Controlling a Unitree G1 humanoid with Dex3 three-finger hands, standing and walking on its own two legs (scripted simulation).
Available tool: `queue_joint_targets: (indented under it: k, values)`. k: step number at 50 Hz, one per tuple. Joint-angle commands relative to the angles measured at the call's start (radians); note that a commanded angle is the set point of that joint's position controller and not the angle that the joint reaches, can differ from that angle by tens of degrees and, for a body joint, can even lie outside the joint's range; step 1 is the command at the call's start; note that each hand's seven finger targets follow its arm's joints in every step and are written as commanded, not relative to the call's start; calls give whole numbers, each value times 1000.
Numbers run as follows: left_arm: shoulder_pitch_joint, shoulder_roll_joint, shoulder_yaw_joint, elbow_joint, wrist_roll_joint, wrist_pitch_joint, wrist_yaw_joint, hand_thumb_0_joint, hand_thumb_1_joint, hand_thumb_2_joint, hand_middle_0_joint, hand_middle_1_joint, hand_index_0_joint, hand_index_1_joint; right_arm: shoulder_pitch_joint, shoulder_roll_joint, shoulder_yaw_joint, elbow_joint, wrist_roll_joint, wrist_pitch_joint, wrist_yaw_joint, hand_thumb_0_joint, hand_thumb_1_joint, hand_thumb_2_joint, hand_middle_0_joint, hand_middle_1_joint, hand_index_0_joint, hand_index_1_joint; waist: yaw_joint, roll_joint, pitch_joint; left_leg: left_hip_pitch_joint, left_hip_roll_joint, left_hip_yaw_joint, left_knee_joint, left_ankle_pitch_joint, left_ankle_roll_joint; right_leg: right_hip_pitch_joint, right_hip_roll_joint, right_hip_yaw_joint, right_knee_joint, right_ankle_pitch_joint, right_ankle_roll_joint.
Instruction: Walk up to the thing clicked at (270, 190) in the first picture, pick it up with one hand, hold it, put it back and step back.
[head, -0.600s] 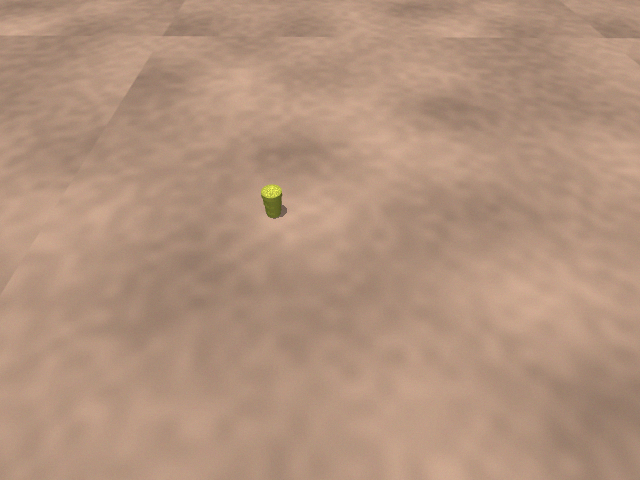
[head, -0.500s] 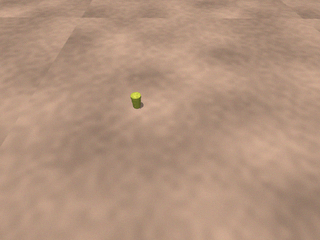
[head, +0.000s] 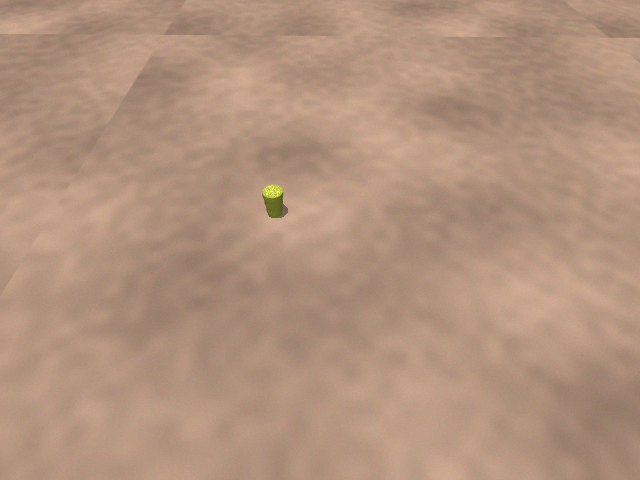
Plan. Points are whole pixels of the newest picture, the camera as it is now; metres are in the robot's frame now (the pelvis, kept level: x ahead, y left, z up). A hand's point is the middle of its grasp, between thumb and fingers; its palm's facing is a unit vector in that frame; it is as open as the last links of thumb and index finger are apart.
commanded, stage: stand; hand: left
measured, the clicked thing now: (273, 202) +1.33 +0.22 -0.72
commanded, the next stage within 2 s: walk up in 0.52 s
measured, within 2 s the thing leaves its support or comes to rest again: neither
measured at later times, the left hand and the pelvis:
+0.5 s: hand out of the picture +0.08 +0.25 -0.15, palm faces -0.03 -0.94 -0.34, open 7.4 cm; pelvis +0.00 +0.00 +0.00, yaw +0 degrees
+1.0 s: hand out of the picture +0.13 +0.23 -0.13, palm faces +0.05 -0.91 -0.42, open 7.4 cm; pelvis +0.11 -0.06 -0.01, yaw +2 degrees
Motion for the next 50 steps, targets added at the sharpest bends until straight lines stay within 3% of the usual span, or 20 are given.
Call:
queue_joint_targets:
  k: [1,25,26,27,28,29,30,31,34,36,37,38,39,40,41,42,43,45,47,50]
  values:
    - [-40,209,38,-55,-6,-21,13,0,900,900,-200,-300,-200,-300,-32,-213,-40,-65,5,-21,-10,0,-900,-900,200,300,200,300,2,-9,-94,25,124,-91,-43,156,31,5,-116,92,-49,154,-33]
    - [-30,209,37,-56,-3,-19,12,0,900,900,-200,-300,-200,-300,-32,-220,-39,-63,4,-23,-11,0,-900,-900,200,300,200,300,6,1,-87,21,126,-94,-58,138,31,6,-117,92,-57,137,-32]
    - [11,309,98,-115,18,-34,-19,0,900,900,-200,-300,-200,-300,52,-313,-107,-110,-10,-40,17,0,-900,-900,200,300,200,300,-14,2,-200,76,108,-139,-6,-378,116,-20,-54,59,65,-337,-65]
    - [-19,293,101,-112,27,-34,-29,0,900,900,-200,-300,-200,-300,85,-334,-121,-95,-17,-41,27,0,-900,-900,200,300,200,300,-29,56,-123,51,151,-211,-50,-570,153,-162,-42,38,153,-452,-68]
    - [-78,269,101,-141,31,-35,-38,0,900,900,-200,-300,-200,-300,97,-339,-133,-102,-18,-40,31,0,-900,-900,200,300,200,300,-54,97,-21,59,216,-303,-117,-630,191,-339,-14,-10,261,-407,-52]
    - [-113,254,102,-174,30,-34,-45,0,900,900,-200,-300,-200,-300,107,-352,-145,-117,-19,-42,33,0,-900,-900,200,300,200,300,-68,153,72,51,324,-423,-195,-627,249,-474,-15,-26,435,-308,-37]
    - [-127,254,103,-196,28,-39,-48,0,900,900,-200,-300,-200,-300,126,-350,-152,-128,-25,-53,34,0,-900,-900,200,300,200,300,-74,124,107,94,365,-477,-206,-536,285,-561,-62,37,454,-308,-39]
    - [-115,270,108,-199,26,-45,-53,0,900,900,-200,-300,-200,-300,128,-343,-153,-140,-20,-61,32,0,-900,-900,200,300,200,300,-59,80,67,122,356,-463,-202,-516,281,-558,-88,69,468,-298,-44]
    - [-31,276,116,-200,17,-50,-75,0,900,900,-200,-300,-200,-300,48,-346,-158,-201,-24,-63,42,0,-900,-900,200,300,200,300,-17,165,24,19,293,-319,-191,-464,238,-391,-99,29,374,-266,-28]
    - [61,266,129,-179,16,-53,-77,0,900,900,-200,-300,-200,-300,-15,-329,-154,-229,-27,-58,51,0,-900,-900,200,300,200,300,34,175,-2,-145,212,-187,-116,-386,187,-144,-62,-26,266,-168,-30]
    - [133,264,134,-155,17,-55,-75,0,900,900,-200,-300,-200,-300,-40,-314,-150,-241,-29,-53,53,0,-900,-900,200,300,200,300,73,137,-19,-254,163,-115,-30,-407,164,12,-32,-79,214,-75,-25]
    - [238,276,144,-125,19,-58,-65,0,900,900,-200,-300,-200,-300,-57,-287,-141,-251,-33,-45,52,0,-900,-900,200,300,200,300,125,65,-57,-365,118,-60,113,-416,139,190,-3,-112,172,-48,-27]
    - [373,332,167,-91,25,-64,-50,0,900,900,-200,-300,-200,-300,-44,-221,-119,-262,-38,-42,49,0,-900,-900,200,300,200,300,188,-150,-98,-558,30,6,384,-491,108,381,-20,-48,128,-182,-35]
    - [465,423,193,-107,40,-71,-35,0,900,900,-200,-300,-200,-300,-26,-158,-91,-293,-26,-44,49,0,-900,-900,200,300,200,300,223,-398,-78,-734,-112,-16,732,-493,60,354,-278,407,-110,-598,-87]
    - [322,438,172,-170,38,-75,-33,0,900,900,-200,-300,-200,-300,-45,-227,-106,-303,-15,-38,41,0,-900,-900,200,300,200,300,151,-238,-17,-683,-56,-165,811,-374,42,137,-464,713,-298,-795,-192]
    - [179,441,165,-227,22,-81,-35,0,900,900,-200,-300,-200,-300,4,-296,-123,-266,-6,-40,41,0,-900,-900,200,300,200,300,77,-110,62,-651,17,-197,821,-273,39,41,-455,654,-288,-763,-224]
    - [133,401,154,-242,15,-87,-33,0,900,900,-200,-300,-200,-300,51,-310,-129,-233,-3,-43,46,0,-900,-900,200,300,200,300,45,-83,82,-615,40,-182,803,-200,32,17,-378,512,-255,-617,-192]
    - [84,347,139,-255,3,-93,-27,0,900,900,-200,-300,-200,-300,146,-296,-125,-196,-1,-44,55,0,-900,-900,200,300,200,300,-2,-109,67,-501,71,-160,717,-109,17,-46,-296,298,-229,-415,-172]
    - [101,334,133,-258,1,-100,-30,0,900,900,-200,-300,-200,-300,165,-283,-131,-194,-3,-35,74,0,-900,-900,200,300,200,300,-3,-119,69,-452,62,-130,651,-66,-1,-83,-259,168,-233,-324,-177]
    - [142,349,145,-272,5,-107,-26,0,900,900,-200,-300,-200,-300,95,-265,-127,-245,-6,-31,92,0,-900,-900,200,300,200,300,29,-127,82,-494,70,-106,505,-23,-12,-32,-262,117,-233,-291,-195]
